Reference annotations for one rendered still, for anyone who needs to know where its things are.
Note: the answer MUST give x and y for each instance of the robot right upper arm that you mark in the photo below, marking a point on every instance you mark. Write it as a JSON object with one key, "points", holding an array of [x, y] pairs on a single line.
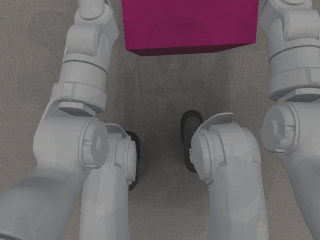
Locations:
{"points": [[291, 130]]}

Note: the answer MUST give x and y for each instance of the robot right forearm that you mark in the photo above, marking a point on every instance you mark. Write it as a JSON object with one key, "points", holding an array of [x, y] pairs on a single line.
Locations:
{"points": [[292, 30]]}

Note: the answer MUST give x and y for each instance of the left robot shin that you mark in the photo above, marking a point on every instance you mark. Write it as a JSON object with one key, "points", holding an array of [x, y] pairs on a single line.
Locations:
{"points": [[115, 128]]}

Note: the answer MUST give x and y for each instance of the robot left upper arm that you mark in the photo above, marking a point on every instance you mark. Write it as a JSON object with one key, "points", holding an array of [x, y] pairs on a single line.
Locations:
{"points": [[39, 207]]}

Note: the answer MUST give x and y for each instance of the robot left forearm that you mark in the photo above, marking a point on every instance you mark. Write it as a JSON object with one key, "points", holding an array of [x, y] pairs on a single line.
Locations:
{"points": [[85, 65]]}

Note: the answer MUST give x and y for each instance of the right robot foot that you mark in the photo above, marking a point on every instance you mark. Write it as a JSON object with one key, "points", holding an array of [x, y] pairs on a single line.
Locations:
{"points": [[190, 122]]}

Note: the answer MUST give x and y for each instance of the carton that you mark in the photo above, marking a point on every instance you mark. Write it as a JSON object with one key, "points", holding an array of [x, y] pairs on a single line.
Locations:
{"points": [[175, 27]]}

